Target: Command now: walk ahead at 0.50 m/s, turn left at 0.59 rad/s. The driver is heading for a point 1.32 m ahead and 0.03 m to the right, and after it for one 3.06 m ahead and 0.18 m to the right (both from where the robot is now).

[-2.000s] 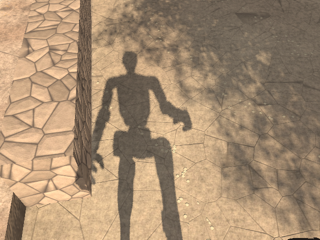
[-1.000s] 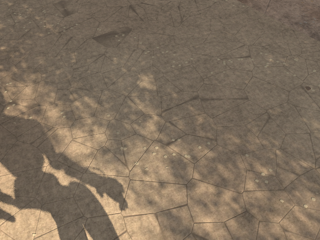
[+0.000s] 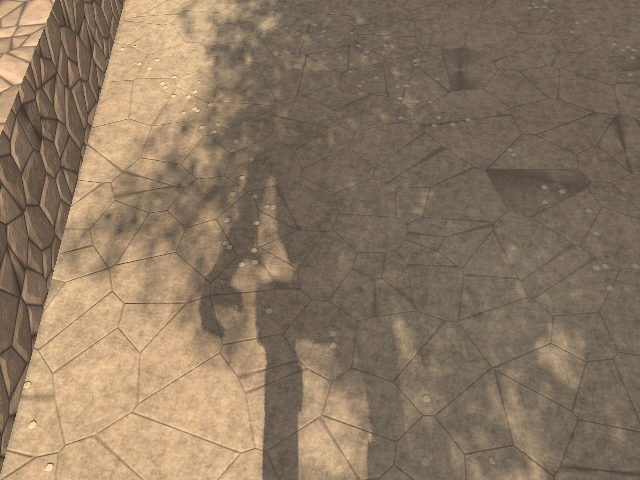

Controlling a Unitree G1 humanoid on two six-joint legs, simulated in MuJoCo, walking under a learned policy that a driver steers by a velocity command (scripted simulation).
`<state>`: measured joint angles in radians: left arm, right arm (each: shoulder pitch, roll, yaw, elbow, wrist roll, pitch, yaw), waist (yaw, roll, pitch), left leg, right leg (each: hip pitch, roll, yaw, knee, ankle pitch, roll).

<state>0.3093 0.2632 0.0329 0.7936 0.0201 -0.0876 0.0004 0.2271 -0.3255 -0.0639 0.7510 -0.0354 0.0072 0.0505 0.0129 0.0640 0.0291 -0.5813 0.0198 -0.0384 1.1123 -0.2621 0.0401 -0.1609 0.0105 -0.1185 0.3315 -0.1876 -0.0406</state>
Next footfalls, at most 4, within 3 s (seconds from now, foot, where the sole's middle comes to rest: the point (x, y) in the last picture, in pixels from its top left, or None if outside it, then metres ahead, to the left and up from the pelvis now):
0.28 left None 0.28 0.14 -0.78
0.86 right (343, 411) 0.63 0.03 -0.78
1.38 left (242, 323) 0.86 0.28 -0.78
1.90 right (340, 244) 1.11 0.03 -0.78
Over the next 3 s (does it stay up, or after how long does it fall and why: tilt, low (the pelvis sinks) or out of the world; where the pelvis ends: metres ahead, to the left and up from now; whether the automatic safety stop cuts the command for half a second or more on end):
stays up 1.51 -0.10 -0.02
